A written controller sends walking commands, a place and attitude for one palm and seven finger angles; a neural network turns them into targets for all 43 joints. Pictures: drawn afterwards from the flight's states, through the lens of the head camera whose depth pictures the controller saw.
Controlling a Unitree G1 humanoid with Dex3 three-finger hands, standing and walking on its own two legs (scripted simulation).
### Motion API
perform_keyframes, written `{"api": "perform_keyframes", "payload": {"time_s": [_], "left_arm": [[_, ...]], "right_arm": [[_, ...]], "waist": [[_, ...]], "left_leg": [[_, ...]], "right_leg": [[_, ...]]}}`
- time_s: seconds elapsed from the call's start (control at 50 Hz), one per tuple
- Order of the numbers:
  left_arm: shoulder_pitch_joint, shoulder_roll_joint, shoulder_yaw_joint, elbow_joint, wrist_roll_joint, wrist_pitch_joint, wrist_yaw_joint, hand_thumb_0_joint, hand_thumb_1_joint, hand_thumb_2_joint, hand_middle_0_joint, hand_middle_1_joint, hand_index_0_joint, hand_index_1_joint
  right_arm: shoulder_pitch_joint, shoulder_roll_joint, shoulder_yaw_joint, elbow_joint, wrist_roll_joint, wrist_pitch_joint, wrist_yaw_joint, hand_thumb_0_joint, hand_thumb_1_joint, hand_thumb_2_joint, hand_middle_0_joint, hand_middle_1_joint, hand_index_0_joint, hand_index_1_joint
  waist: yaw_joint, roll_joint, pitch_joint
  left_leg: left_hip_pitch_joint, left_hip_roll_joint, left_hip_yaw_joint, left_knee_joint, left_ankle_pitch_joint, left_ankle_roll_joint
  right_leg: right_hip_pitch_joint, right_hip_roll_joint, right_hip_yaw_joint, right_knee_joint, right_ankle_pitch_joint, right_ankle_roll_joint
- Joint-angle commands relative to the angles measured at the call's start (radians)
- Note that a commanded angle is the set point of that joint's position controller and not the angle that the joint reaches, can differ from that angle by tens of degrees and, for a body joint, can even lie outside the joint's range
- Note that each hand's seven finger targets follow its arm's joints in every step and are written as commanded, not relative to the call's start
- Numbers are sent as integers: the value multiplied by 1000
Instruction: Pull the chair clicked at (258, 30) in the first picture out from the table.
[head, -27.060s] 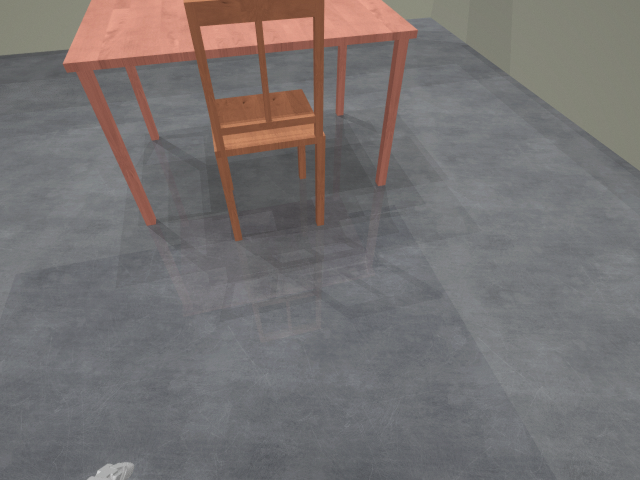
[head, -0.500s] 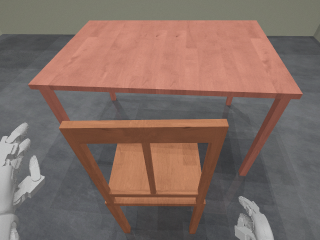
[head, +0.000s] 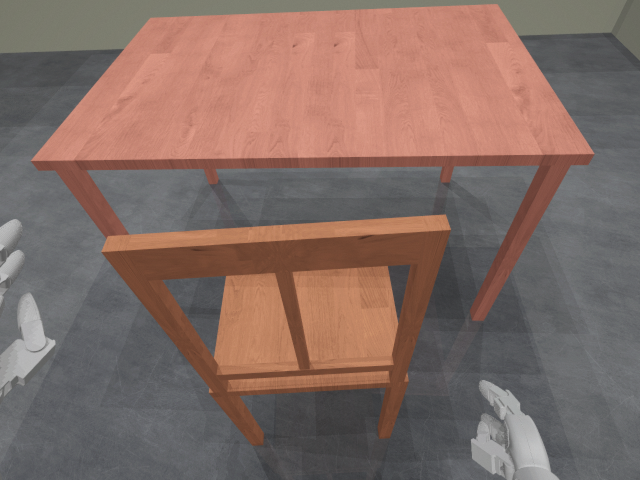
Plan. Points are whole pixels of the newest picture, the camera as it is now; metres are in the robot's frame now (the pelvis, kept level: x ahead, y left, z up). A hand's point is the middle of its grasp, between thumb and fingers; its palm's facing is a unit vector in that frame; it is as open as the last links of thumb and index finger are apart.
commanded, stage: step back with the hand held close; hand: left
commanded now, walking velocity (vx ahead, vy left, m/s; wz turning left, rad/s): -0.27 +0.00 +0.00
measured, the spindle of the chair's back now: (295, 325) +0.35 +0.08 -0.07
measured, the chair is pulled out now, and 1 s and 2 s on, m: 0.21 0.21 0.21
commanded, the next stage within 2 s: stop stepping back and stand still in 1.52 s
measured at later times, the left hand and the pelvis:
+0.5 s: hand (29, 420) +0.14 +0.26 +0.14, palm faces +0.42 -0.77 -0.47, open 7.4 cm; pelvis -0.05 -0.01 -0.01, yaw +2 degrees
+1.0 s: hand (30, 437) +0.13 +0.25 +0.14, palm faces +0.40 -0.79 -0.47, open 7.4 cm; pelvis -0.07 -0.01 -0.01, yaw +4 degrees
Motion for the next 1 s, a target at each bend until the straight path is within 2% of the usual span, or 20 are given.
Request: {"api": "perform_keyframes", "payload": {"time_s": [0.0, 0.08, 0.12, 0.2, 0.36, 0.42, 0.48, 0.54, 0.62, 0.66, 0.72, 0.76, 0.8, 0.82, 0.84, 0.86, 0.88, 0.92, 0.94, 0.98], "left_arm": [[72, 183, 132, -212, 0, -32, 11, 0, 900, 900, -200, -300, -200, -300], [58, 231, 165, -282, -5, -35, 29, 0, 900, 900, -200, -300, -200, -300], [51, 244, 173, -295, -5, -32, 39, 0, 900, 900, -200, -300, -200, -300], [39, 224, 150, -287, -3, -22, 51, 0, 900, 900, -200, -300, -200, -300], [23, 222, 136, -261, 7, -4, 73, 0, 900, 900, -200, -300, -200, -300], [25, 239, 142, -279, 12, -7, 86, 0, 900, 900, -200, -300, -200, -300], [19, 245, 144, -335, 23, -22, 93, 0, 900, 900, -200, -300, -200, -300], [26, 257, 166, -374, 35, -36, 98, 0, 900, 900, -200, -300, -200, -300], [16, 264, 193, -358, 38, -48, 88, 0, 900, 900, -200, -300, -200, -300], [-9, 251, 189, -347, 41, -56, 77, 0, 900, 900, -200, -300, -200, -300], [-16, 228, 187, -271, 42, -50, 75, 0, 900, 900, -200, -300, -200, -300], [-14, 231, 179, -273, 40, -51, 65, 0, 900, 900, -200, -300, -200, -300], [-33, 229, 164, -272, 33, -51, 54, 0, 900, 900, -200, -300, -200, -300], [-44, 243, 176, -262, 32, -53, 53, 0, 900, 900, -200, -300, -200, -300], [-40, 232, 155, -270, 24, -50, 57, 0, 900, 900, -200, -300, -200, -300], [-37, 241, 153, -286, 19, -46, 65, 0, 900, 900, -200, -300, -200, -300], [-19, 242, 152, -302, 16, -46, 67, 0, 900, 900, -200, -300, -200, -300], [27, 283, 204, -315, 24, -52, 74, 0, 900, 900, -200, -300, -200, -300], [81, 265, 201, -325, 23, -56, 75, 0, 900, 900, -200, -300, -200, -300], [106, 273, 208, -380, 21, -71, 82, 0, 900, 900, -200, -300, -200, -300]], "right_arm": [[-94, -109, -66, -165, 7, -9, -23, 0, -900, -900, 200, 300, 200, 300], [-93, -102, -69, -173, 14, -6, -39, 0, -900, -900, 200, 300, 200, 300], [-97, -104, -66, -168, 14, -7, -44, 0, -900, -900, 200, 300, 200, 300], [-79, -112, -69, -166, 13, -3, -46, 0, -900, -900, 200, 300, 200, 300], [-75, -113, -71, -174, 14, 20, -43, 0, -900, -900, 200, 300, 200, 300], [-77, -117, -67, -177, 14, 23, -45, 0, -900, -900, 200, 300, 200, 300], [-64, -117, -58, -193, 9, 15, -46, 0, -900, -900, 200, 300, 200, 300], [-67, -115, -53, -197, 6, 4, -49, 0, -900, -900, 200, 300, 200, 300], [-60, -121, -71, -172, -7, -14, -51, 0, -900, -900, 200, 300, 200, 300], [-58, -126, -75, -166, -18, -22, -48, 0, -900, -900, 200, 300, 200, 300], [-60, -116, -81, -143, -18, -18, -42, 0, -900, -900, 200, 300, 200, 300], [-51, -115, -86, -142, -17, -14, -38, 0, -900, -900, 200, 300, 200, 300], [-53, -115, -93, -155, -11, -4, -31, 0, -900, -900, 200, 300, 200, 300], [-53, -114, -94, -156, -16, 0, -29, 0, -900, -900, 200, 300, 200, 300], [-30, -98, -98, -157, -7, 6, -22, 0, -900, -900, 200, 300, 200, 300], [-29, -89, -102, -153, -2, 13, -15, 0, -900, -900, 200, 300, 200, 300], [-43, -83, -104, -153, -1, 15, -11, 0, -900, -900, 200, 300, 200, 300], [-71, -71, -86, -159, 1, 25, -14, 0, -900, -900, 200, 300, 200, 300], [-70, -53, -72, -164, 0, 30, -18, 0, -900, -900, 200, 300, 200, 300], [-60, -55, -54, -151, -6, 40, -32, 0, -900, -900, 200, 300, 200, 300]], "waist": [[3, -84, -212], [-1, -78, -236], [-3, -20, -227], [-10, -14, -192], [-21, -97, -117], [-25, -53, -94], [-21, 0, -106], [-12, 93, -127], [-4, 70, -172], [-4, 88, -155], [-8, 31, -113], [-12, -73, -147], [-16, -171, -161], [-22, -205, -133], [-28, -282, -133], [-24, -315, -149], [-20, -303, -190], [-21, -206, -228], [-16, -164, -240], [-26, -81, -243]], "left_leg": [[-89, 201, -147, -23, 453, -39], [-126, 196, -154, 19, 370, -31], [-142, 191, -158, 27, 312, -26], [-201, 192, -175, 40, 210, -17], [-291, 147, -150, 80, -142, -8], [-309, 147, -153, 65, -233, -2], [-379, 177, -175, -3, -281, 14], [-496, 232, -218, -106, -275, 35], [-470, 255, -219, -75, -27, 31], [-516, 295, -243, -109, -39, 47], [-543, 310, -238, -92, -63, 61], [-462, 287, -218, 16, 84, 42], [-429, 182, -148, 157, -41, 0], [-427, 126, -117, 229, -237, -17], [-388, 77, -75, 354, -279, -39], [-324, 59, -40, 517, -251, -53], [-296, 67, -44, 633, -247, -58], [-290, 90, -39, 554, -248, -56], [-265, 106, -22, 436, -241, -59], [-202, 91, 35, 148, -157, -59]], "right_leg": [[162, -127, 97, 40, 292, -1], [140, -156, 131, 64, 291, -14], [112, -161, 160, 59, 250, -22], [77, -162, 170, 58, 176, -19], [-39, -201, 242, -85, -168, -28], [-77, -192, 239, -118, -297, -25], [-15, -149, 175, -49, -282, -1], [132, -81, 116, 101, -128, 18], [169, -62, 110, 192, 98, 16], [171, -45, 116, 277, -15, 20], [126, -42, 144, 305, -103, 14], [93, -84, 180, 231, 44, 2], [36, -183, 309, 87, 116, -48], [-32, -254, 408, -38, -11, -86], [-76, -333, 500, -166, -156, -108], [-119, -403, 524, -243, -226, -129], [-107, -429, 484, -244, -182, -155], [-52, -379, 367, -146, 62, -152], [-21, -333, 283, -93, 160, -122], [-17, -252, 206, -39, 199, -56]]}}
